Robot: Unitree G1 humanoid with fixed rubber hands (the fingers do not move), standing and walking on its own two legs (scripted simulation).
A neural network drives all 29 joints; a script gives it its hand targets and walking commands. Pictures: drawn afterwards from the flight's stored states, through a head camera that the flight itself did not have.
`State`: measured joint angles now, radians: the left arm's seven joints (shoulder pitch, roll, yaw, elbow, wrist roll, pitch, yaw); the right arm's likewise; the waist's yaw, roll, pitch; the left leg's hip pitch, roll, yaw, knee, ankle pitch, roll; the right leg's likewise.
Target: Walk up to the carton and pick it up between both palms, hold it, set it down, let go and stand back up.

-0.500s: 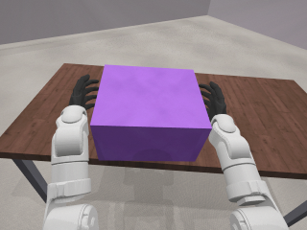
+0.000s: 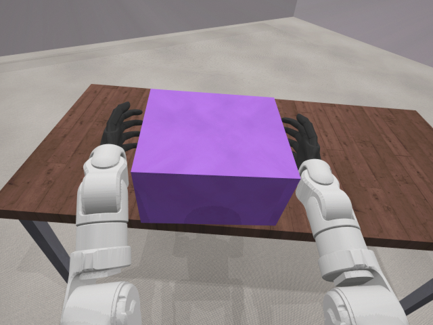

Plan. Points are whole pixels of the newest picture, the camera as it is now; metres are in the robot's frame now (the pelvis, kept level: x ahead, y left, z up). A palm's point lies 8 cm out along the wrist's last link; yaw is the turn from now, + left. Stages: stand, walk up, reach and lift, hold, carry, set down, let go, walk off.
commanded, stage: hold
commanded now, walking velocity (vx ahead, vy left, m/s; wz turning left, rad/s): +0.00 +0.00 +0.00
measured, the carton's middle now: (212, 155) +0.39 +0.01 +0.14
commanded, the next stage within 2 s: none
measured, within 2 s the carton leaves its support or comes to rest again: neither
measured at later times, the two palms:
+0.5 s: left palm (115, 147) +0.36 +0.18 +0.18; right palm (308, 156) +0.36 -0.16 +0.17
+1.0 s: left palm (119, 148) +0.36 +0.17 +0.18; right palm (307, 159) +0.36 -0.17 +0.16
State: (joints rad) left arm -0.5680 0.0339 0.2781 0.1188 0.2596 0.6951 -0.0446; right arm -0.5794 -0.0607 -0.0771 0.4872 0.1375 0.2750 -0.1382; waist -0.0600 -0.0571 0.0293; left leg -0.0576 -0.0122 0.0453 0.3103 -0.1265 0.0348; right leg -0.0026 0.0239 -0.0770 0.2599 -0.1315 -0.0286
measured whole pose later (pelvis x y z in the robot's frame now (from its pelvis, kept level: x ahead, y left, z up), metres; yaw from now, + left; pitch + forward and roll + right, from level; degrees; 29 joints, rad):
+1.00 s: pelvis +0.00 -0.01 +0.00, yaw +1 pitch -7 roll -1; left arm -0.56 0.03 0.27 0.10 0.25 0.70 -0.04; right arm -0.56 -0.07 -0.06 0.48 0.15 0.27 -0.14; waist -0.06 -0.06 0.03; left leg -0.07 -0.01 0.03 0.32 -0.13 0.03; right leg -0.01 0.03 -0.09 0.27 -0.14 -0.04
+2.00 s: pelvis +0.00 +0.00 +0.00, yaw +0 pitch -7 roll -1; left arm -0.57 0.03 0.28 0.13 0.26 0.69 -0.04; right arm -0.59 -0.06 -0.08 0.50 0.13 0.27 -0.13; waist -0.06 -0.05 0.03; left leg -0.06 -0.01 0.05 0.31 -0.13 0.04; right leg 0.00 0.02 -0.07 0.26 -0.13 -0.03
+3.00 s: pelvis +0.00 +0.00 +0.00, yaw +0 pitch -8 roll -1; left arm -0.56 0.03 0.28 0.11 0.26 0.70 -0.05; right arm -0.58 -0.06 -0.07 0.47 0.15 0.29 -0.15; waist -0.06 -0.05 0.03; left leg -0.05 -0.01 0.04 0.31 -0.13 0.03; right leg 0.01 0.03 -0.08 0.26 -0.13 -0.03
